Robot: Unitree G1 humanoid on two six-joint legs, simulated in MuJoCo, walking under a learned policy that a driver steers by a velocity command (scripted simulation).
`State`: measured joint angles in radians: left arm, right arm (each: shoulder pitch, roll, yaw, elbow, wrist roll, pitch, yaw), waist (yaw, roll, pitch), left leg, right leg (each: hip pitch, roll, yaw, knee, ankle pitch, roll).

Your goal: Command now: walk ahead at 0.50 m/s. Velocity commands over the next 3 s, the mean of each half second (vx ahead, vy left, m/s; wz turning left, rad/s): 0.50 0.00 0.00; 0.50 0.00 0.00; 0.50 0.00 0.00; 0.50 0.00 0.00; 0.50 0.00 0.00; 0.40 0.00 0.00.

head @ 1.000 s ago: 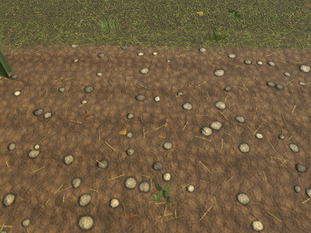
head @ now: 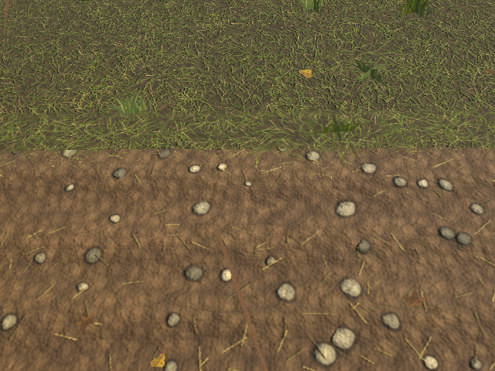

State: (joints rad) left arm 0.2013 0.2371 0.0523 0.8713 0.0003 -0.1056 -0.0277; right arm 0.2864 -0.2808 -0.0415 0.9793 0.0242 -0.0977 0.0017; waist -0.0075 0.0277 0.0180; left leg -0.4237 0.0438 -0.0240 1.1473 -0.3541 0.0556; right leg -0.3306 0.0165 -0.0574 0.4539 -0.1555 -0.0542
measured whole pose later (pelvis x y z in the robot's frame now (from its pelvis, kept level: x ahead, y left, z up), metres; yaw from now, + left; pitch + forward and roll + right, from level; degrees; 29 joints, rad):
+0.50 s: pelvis +0.28 +0.05 -0.01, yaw +0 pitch +2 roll -1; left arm 0.38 0.25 0.05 0.99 -0.02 -0.08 0.01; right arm 0.05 -0.25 -0.05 0.87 0.01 -0.11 0.04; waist 0.03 -0.01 0.04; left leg -0.46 -0.01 0.06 0.56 -0.14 0.06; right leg -0.19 0.01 0.03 0.99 -0.50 -0.03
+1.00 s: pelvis +0.56 +0.01 -0.02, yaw +0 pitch +2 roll +1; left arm 0.02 0.23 0.05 0.82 -0.01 -0.10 -0.03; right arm 0.39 -0.27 -0.06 1.04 0.01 -0.05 -0.01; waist -0.06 -0.01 0.02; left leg 0.04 0.00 0.04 0.44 -0.46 0.01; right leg -0.49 -0.02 -0.04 0.51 -0.06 -0.08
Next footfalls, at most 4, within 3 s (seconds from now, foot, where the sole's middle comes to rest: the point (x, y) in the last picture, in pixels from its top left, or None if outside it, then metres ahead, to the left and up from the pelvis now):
0.42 left None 0.41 0.14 -0.78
0.98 right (299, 286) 0.72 -0.10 -0.78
1.54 left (221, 205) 1.03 0.14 -0.78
2.12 right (284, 136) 1.35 -0.09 -0.78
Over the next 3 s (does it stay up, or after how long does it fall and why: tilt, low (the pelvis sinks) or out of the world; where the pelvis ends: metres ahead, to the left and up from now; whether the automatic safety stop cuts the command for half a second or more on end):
stays up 1.63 0.07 0.01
